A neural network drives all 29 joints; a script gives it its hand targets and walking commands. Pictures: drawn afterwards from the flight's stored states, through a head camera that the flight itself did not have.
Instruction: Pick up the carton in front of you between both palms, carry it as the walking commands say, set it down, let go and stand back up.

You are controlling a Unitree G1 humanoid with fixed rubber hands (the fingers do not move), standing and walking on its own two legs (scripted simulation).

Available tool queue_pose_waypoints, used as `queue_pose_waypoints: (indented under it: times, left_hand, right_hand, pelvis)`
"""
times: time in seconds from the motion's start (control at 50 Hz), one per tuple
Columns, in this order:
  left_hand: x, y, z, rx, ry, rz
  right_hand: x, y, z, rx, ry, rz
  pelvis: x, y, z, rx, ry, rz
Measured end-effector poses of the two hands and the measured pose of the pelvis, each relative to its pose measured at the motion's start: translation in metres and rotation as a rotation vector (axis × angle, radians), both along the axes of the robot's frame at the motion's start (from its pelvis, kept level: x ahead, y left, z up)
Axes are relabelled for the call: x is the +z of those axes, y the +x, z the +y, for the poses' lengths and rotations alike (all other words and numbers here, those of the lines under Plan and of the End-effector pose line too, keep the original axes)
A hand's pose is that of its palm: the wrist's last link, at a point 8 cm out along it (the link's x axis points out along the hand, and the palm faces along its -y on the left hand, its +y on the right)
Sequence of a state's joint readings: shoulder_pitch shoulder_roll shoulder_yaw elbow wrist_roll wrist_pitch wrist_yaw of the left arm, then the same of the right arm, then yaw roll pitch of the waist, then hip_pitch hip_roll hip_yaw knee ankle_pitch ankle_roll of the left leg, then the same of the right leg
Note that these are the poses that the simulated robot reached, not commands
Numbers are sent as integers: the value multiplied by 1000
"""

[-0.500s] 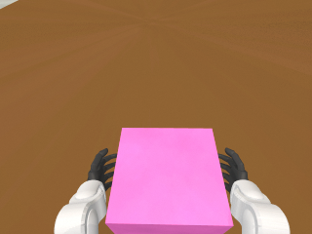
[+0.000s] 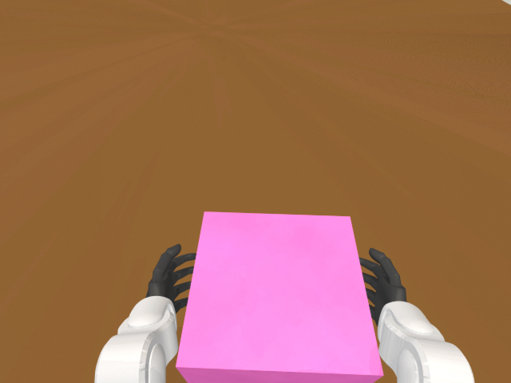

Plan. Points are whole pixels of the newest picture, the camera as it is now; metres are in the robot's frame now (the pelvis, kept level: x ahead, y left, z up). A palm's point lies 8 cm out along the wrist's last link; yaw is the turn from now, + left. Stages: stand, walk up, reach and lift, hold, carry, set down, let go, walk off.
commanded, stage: carry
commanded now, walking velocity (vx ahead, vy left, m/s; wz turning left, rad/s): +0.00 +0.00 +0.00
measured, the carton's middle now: (272, 315) +0.24 +0.00 +0.00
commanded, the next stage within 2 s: hold in 2.00 s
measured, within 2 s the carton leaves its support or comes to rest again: neither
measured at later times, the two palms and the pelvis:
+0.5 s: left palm (194, 193) +0.43 +0.13 +0.06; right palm (359, 192) +0.45 -0.17 +0.06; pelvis +0.20 -0.03 -0.02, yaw +2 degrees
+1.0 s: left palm (189, 201) +0.46 +0.15 +0.01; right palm (338, 199) +0.48 -0.15 +0.01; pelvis +0.20 -0.01 -0.02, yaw +3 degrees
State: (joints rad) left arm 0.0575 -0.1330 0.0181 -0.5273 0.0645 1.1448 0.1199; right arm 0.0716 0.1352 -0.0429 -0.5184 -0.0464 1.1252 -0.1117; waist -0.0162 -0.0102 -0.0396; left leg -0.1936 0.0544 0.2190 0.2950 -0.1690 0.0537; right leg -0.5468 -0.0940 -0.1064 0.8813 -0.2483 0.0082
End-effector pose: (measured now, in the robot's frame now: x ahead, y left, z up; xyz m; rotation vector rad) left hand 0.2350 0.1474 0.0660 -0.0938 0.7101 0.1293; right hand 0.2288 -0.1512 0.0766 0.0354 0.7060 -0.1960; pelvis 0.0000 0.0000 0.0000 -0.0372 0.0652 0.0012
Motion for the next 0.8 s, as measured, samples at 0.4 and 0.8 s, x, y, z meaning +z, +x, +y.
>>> queue_pose_waypoints:
  times: [0.4, 0.8]
  left_hand:
    - [7, 171, -20, 60, 68, -25]
    - [-40, 226, -2, 11, 94, 1]
  right_hand:
    - [-10, 192, -20, 67, 55, -25]
    - [-51, 246, -1, 112, -19, 3]
  pelvis:
    - [-16, 181, -31, 39, 23, -10]
    - [-24, 211, -15, 43, 25, -9]
